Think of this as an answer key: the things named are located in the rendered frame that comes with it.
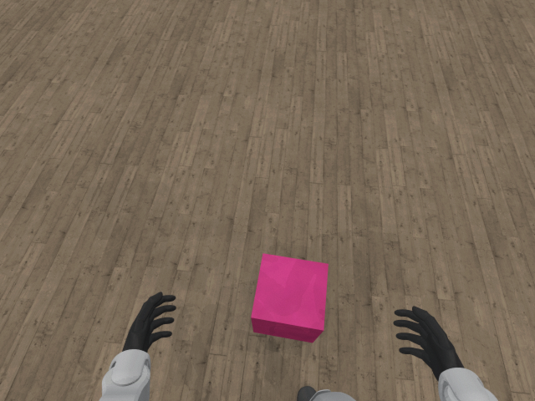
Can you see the right robot hand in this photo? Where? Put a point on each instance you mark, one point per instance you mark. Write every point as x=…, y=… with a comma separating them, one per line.
x=439, y=353

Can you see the robot left forearm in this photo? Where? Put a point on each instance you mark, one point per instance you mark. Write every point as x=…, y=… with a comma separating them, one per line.
x=128, y=378

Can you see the robot right forearm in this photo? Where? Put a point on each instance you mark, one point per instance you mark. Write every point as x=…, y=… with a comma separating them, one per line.
x=461, y=384

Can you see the carton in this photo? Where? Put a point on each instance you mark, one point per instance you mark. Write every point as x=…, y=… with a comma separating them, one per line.
x=290, y=298

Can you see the left robot hand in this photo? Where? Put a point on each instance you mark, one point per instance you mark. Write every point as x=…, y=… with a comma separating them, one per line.
x=140, y=335

